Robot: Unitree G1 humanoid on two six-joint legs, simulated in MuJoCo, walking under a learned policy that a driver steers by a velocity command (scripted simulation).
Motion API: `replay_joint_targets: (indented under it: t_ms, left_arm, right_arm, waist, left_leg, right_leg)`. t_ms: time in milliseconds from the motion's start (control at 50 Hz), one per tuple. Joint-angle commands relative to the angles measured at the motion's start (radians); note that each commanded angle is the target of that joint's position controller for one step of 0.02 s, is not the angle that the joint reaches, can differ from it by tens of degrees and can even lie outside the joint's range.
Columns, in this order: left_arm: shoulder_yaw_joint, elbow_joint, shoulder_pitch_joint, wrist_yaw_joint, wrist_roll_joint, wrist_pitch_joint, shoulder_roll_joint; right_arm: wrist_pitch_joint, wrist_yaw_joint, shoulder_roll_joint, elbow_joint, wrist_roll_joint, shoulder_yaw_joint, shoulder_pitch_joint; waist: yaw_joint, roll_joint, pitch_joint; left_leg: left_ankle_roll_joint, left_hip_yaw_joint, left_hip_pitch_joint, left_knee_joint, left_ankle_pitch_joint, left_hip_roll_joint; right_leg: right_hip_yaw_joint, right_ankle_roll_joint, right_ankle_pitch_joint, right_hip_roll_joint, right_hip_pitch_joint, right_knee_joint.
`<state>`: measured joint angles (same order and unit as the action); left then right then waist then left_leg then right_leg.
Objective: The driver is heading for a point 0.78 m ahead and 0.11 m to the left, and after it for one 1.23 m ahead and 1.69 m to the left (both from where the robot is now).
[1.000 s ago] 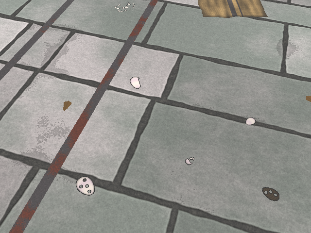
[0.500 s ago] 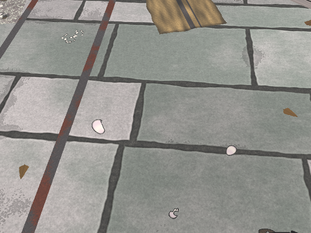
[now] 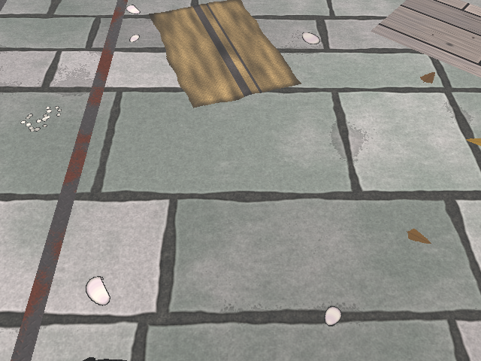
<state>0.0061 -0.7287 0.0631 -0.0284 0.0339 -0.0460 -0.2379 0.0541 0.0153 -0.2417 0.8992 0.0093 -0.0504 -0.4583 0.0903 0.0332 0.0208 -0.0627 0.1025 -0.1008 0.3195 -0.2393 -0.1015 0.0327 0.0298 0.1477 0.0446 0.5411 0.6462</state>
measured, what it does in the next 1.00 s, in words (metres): walks ahead, turning left: right foot, then left foot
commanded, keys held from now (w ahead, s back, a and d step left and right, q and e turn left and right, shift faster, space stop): w+q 0.58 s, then w+e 0.42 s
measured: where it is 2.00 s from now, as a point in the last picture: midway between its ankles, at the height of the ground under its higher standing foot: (169, 272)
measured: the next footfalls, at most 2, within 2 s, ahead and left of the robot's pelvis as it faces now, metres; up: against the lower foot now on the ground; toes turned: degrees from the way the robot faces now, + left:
right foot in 0.08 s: +0.19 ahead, -0.12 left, +0.00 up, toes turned +5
left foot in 0.60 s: +0.40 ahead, +0.16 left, +0.00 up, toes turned +25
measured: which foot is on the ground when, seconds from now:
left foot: down 0.00-0.10, up 0.12-0.58, down 0.60-1.00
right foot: up 0.00-0.06, down 0.08-0.60, up 0.62-1.00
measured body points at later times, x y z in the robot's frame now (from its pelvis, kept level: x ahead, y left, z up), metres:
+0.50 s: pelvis +0.24 +0.00 -0.01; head +0.27 +0.01 +0.44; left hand +0.14 +0.25 -0.14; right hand +0.50 -0.16 -0.10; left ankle +0.34 +0.15 -0.70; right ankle +0.15 -0.12 -0.74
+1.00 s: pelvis +0.47 +0.13 +0.00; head +0.49 +0.14 +0.45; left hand +0.50 +0.40 -0.14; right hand +0.55 -0.12 -0.13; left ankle +0.37 +0.14 -0.74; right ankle +0.66 +0.04 -0.69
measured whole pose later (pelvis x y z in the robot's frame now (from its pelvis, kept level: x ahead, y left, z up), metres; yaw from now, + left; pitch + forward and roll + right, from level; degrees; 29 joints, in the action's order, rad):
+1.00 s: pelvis +0.47 +0.13 +0.00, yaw +16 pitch +0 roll +1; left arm -0.05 -0.85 0.21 -0.04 0.03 0.00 -0.25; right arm 0.09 -0.01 -0.23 0.90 0.02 -0.04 -0.39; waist 0.03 0.04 0.03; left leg -0.10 -0.17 0.07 0.18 -0.26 -0.10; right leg 0.01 -0.03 0.01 0.07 0.67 0.83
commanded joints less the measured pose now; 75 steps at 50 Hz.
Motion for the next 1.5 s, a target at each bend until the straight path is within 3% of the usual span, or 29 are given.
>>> replay_joint_targets:
  t_ms: [20, 80, 100, 120, 140, 160, 200, 280, 400, 500, 560, 600, 620, 640, 680, 700, 780, 880, 1060, 1120, 1160, 1180, 1200, 1220, 1240, 1280, 1320, 1380, 1500]
  left_arm:
    - [-0.024, 0.083, -0.042, 0.012, -0.010, -0.023, -0.095]
    - [-0.051, 0.030, 0.167, 0.037, 0.005, -0.052, -0.159]
    - [-0.071, 0.024, 0.326, 0.053, 0.028, -0.056, -0.241]
    - [-0.094, 0.015, 0.324, 0.056, 0.022, -0.034, -0.316]
    - [-0.083, 0.022, 0.277, 0.052, 0.012, -0.023, -0.228]
    - [-0.063, 0.034, 0.224, 0.046, 0.003, -0.026, -0.145]
    - [-0.051, 0.025, 0.193, 0.042, 0.002, -0.039, -0.097]
    - [-0.061, -0.013, 0.244, 0.037, -0.015, -0.066, -0.108]
    - [-0.070, -0.054, 0.285, 0.034, -0.013, -0.061, -0.118]
    - [-0.086, -0.094, 0.345, 0.042, -0.013, -0.046, -0.165]
    - [-0.094, -0.112, 0.362, 0.051, -0.011, -0.022, -0.211]
    - [-0.083, -0.098, 0.373, 0.050, -0.013, -0.011, -0.193]
    - [-0.047, -0.036, 0.422, 0.027, -0.019, -0.015, -0.049]
    - [-0.068, -0.026, 0.352, 0.028, -0.015, -0.016, -0.140]
    - [-0.059, -0.019, 0.258, 0.026, -0.036, -0.028, -0.120]
    - [-0.059, -0.044, 0.280, 0.023, -0.029, -0.023, -0.111]
    - [-0.066, -0.100, 0.354, 0.001, -0.012, 0.028, -0.092]
    - [-0.072, -0.075, 0.197, -0.008, -0.014, 0.034, -0.075]
    - [-0.042, 0.006, -0.028, -0.030, -0.004, 0.022, -0.031]
    - [-0.054, -0.011, 0.070, -0.020, -0.001, 0.026, -0.059]
    - [-0.075, -0.087, 0.307, -0.004, 0.023, 0.004, -0.092]
    - [-0.097, -0.124, 0.443, 0.013, 0.040, -0.006, -0.163]
    - [-0.114, -0.124, 0.411, 0.023, 0.009, 0.000, -0.245]
    - [-0.116, -0.111, 0.389, 0.026, -0.038, 0.005, -0.221]
    - [-0.096, -0.111, 0.303, 0.033, -0.032, -0.001, -0.176]
    - [-0.062, -0.116, 0.204, 0.037, -0.029, -0.011, -0.065]
    - [-0.053, -0.121, 0.186, 0.041, -0.020, -0.023, -0.055]
    - [-0.061, -0.124, 0.173, 0.044, -0.017, -0.033, -0.101]
    - [-0.059, -0.139, 0.196, 0.066, -0.023, -0.006, -0.097]
  right_arm:
    - [0.009, -0.006, -0.187, -0.067, 0.005, -0.049, 0.018]
    - [0.012, -0.008, -0.168, -0.087, -0.004, -0.049, 0.055]
    - [0.021, -0.006, -0.091, -0.125, -0.014, -0.029, 0.072]
    - [0.015, -0.008, -0.065, -0.159, -0.028, -0.024, 0.001]
    - [-0.007, -0.014, -0.132, -0.125, 0.002, -0.035, 0.002]
    - [-0.013, -0.003, -0.131, -0.119, 0.012, -0.038, 0.052]
    - [-0.025, 0.014, -0.103, -0.124, 0.022, -0.037, 0.097]
    - [-0.051, 0.037, -0.084, -0.160, 0.028, -0.033, 0.167]
    - [-0.052, 0.063, -0.055, -0.235, 0.026, -0.010, 0.365]
    - [-0.050, 0.073, -0.064, -0.289, 0.033, -0.001, 0.481]
    - [-0.047, 0.055, -0.095, -0.273, 0.041, -0.017, 0.386]
    - [-0.030, 0.028, -0.163, -0.180, 0.059, -0.051, 0.085]
    - [-0.028, 0.011, -0.265, -0.188, 0.050, -0.070, 0.085]
    - [-0.039, 0.000, -0.272, -0.203, 0.018, -0.073, 0.021]
    - [-0.030, -0.016, -0.180, -0.169, 0.012, -0.048, 0.124]
    - [-0.018, -0.016, -0.141, -0.161, 0.015, -0.034, 0.166]
    - [0.028, -0.009, -0.107, -0.124, 0.009, -0.018, 0.176]
    - [0.042, -0.014, -0.101, -0.079, 0.007, -0.015, 0.114]
    - [0.035, -0.045, -0.106, 0.007, 0.012, -0.002, 0.006]
    - [0.023, -0.061, -0.154, 0.016, 0.016, -0.010, 0.030]
    - [0.013, -0.058, -0.156, 0.025, 0.009, -0.005, 0.037]
    - [0.022, -0.050, -0.116, -0.004, -0.009, 0.010, 0.054]
    - [0.022, -0.034, -0.019, -0.016, -0.044, 0.029, -0.088]
    - [0.014, -0.045, -0.118, -0.011, -0.020, 0.004, 0.021]
    - [0.019, -0.044, -0.082, -0.031, -0.033, 0.011, 0.080]
    - [-0.001, -0.042, -0.084, -0.008, -0.004, 0.003, 0.076]
    - [-0.038, -0.033, -0.052, 0.028, 0.018, 0.002, 0.009]
    - [-0.055, -0.022, -0.032, 0.018, 0.010, -0.006, 0.014]
    - [-0.066, -0.010, -0.014, -0.054, 0.018, -0.001, 0.180]
  waist:
    - [-0.049, -0.123, -0.009]
    - [-0.153, -0.042, -0.094]
    - [-0.219, 0.102, -0.229]
    - [-0.169, 0.287, -0.235]
    - [-0.138, 0.133, -0.134]
    - [-0.128, 0.038, -0.048]
    - [-0.102, 0.058, 0.003]
    - [-0.088, 0.067, -0.013]
    - [-0.113, 0.059, 0.035]
    - [-0.138, 0.054, 0.063]
    - [-0.086, 0.073, -0.019]
    - [0.041, -0.022, -0.201]
    - [-0.022, -0.275, -0.298]
    - [0.043, -0.169, -0.379]
    - [-0.017, -0.067, -0.115]
    - [-0.063, -0.041, -0.067]
    - [-0.122, -0.071, -0.025]
    - [-0.085, -0.083, 0.052]
    - [-0.036, -0.090, 0.086]
    - [-0.096, -0.139, 0.008]
    - [-0.206, -0.115, -0.096]
    - [-0.265, -0.018, -0.198]
    - [-0.156, 0.213, -0.354]
    - [-0.201, -0.054, -0.328]
    - [-0.166, -0.020, -0.187]
    - [-0.090, -0.054, -0.009]
    - [-0.057, -0.021, -0.006]
    - [-0.034, 0.022, -0.034]
    - [-0.089, 0.080, -0.031]
  left_leg:
    - [-0.128, 0.237, -0.090, -0.030, 0.281, 0.242]
    - [-0.065, 0.212, -0.194, 0.229, 0.232, 0.151]
    - [-0.035, 0.096, -0.295, 0.508, 0.030, 0.082]
    - [-0.017, -0.028, -0.549, 0.694, -0.332, -0.029]
    - [-0.024, -0.017, -0.607, 0.808, -0.286, 0.068]
    - [-0.022, -0.009, -0.602, 0.822, -0.194, 0.098]
    - [0.000, -0.028, -0.560, 0.792, -0.110, 0.142]
    - [0.030, -0.051, -0.589, 0.808, -0.006, 0.152]
    - [0.042, -0.108, -0.602, 0.562, 0.184, 0.164]
    - [-0.021, -0.204, -0.498, 0.347, 0.127, 0.137]
    - [-0.087, -0.255, -0.325, 0.290, -0.020, 0.039]
    - [-0.156, -0.114, 0.126, 0.179, -0.033, 0.075]
    - [-0.259, 0.388, 0.441, 0.124, -0.089, 0.417]
    - [-0.306, 0.642, 0.437, -0.012, -0.009, 0.507]
    - [-0.240, 0.298, 0.177, -0.023, 0.251, 0.428]
    - [-0.190, 0.196, 0.076, -0.048, 0.314, 0.376]
    - [-0.130, 0.013, -0.050, -0.141, 0.396, 0.310]
    - [-0.070, -0.106, 0.026, -0.202, 0.376, 0.290]
    - [-0.037, -0.264, 0.223, -0.116, 0.741, 0.321]
    - [-0.020, -0.305, 0.266, 0.094, 1.161, 0.341]
    - [-0.027, -0.301, 0.137, 0.438, 1.052, 0.325]
    - [-0.016, -0.316, -0.093, 0.754, 0.593, 0.257]
    - [0.032, -0.240, -0.426, 1.138, -0.353, 0.048]
    - [0.024, -0.046, -0.442, 1.155, -0.261, 0.080]
    - [0.019, -0.010, -0.469, 1.099, -0.219, 0.101]
    - [0.022, -0.030, -0.403, 0.901, -0.163, 0.158]
    - [0.040, -0.062, -0.285, 0.857, -0.104, 0.131]
    - [0.058, -0.091, -0.319, 0.792, -0.030, 0.118]
    - [0.059, -0.159, -0.350, 0.495, 0.094, 0.141]
  right_leg:
    - [-0.028, -0.003, 0.007, -0.049, -0.155, -0.073]
    - [0.043, -0.055, 0.044, 0.002, -0.498, -0.234]
    - [0.278, -0.110, 0.251, 0.253, -0.688, -0.289]
    - [0.645, -0.204, 0.410, 0.412, -0.760, -0.419]
    - [0.633, -0.224, 0.488, 0.393, -0.660, -0.411]
    - [0.497, -0.207, 0.407, 0.332, -0.572, -0.418]
    - [0.269, -0.174, 0.134, 0.250, -0.475, -0.452]
    - [0.081, -0.174, -0.200, 0.217, -0.484, -0.462]
    - [-0.108, -0.167, -0.275, 0.188, -0.481, -0.482]
    - [-0.191, -0.142, -0.393, 0.222, -0.555, -0.433]
    - [-0.251, -0.125, -0.821, 0.227, -0.619, -0.173]
    - [-0.274, -0.090, -0.560, 0.193, -0.377, 0.281]
    - [-0.259, -0.039, 0.347, 0.046, 0.048, 0.617]
    - [-0.072, -0.036, 0.384, -0.027, 0.132, 0.758]
    - [-0.025, -0.058, 0.202, 0.054, 0.149, 0.682]
    - [-0.013, -0.062, 0.176, 0.079, 0.081, 0.602]
    - [0.013, -0.060, 0.116, 0.055, -0.020, 0.507]
    - [0.032, -0.056, -0.066, 0.035, 0.156, 0.368]
    - [-0.149, -0.110, -0.104, -0.021, 0.122, 0.005]
    - [-0.208, -0.176, 0.050, -0.111, -0.043, -0.016]
    - [-0.140, -0.234, -0.022, -0.134, -0.361, -0.171]
    - [0.072, -0.300, -0.212, 0.068, -0.640, -0.191]
    - [0.557, -0.490, -0.684, 0.420, -0.914, -0.203]
    - [0.417, -0.478, -0.831, 0.371, -0.806, -0.208]
    - [0.281, -0.431, -0.822, 0.347, -0.678, -0.250]
    - [0.107, -0.292, -0.677, 0.248, -0.442, -0.354]
    - [-0.004, -0.251, -0.730, 0.203, -0.330, -0.388]
    - [-0.103, -0.238, -0.798, 0.179, -0.348, -0.381]
    - [-0.198, -0.217, -0.665, 0.173, -0.427, -0.339]
Velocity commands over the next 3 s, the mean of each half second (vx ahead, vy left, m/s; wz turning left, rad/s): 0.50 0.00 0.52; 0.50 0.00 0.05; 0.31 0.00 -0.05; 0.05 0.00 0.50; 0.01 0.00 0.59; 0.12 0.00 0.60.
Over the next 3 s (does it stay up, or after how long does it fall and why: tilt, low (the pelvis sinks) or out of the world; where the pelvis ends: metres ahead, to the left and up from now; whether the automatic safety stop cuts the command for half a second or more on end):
stays up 0.70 0.20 0.00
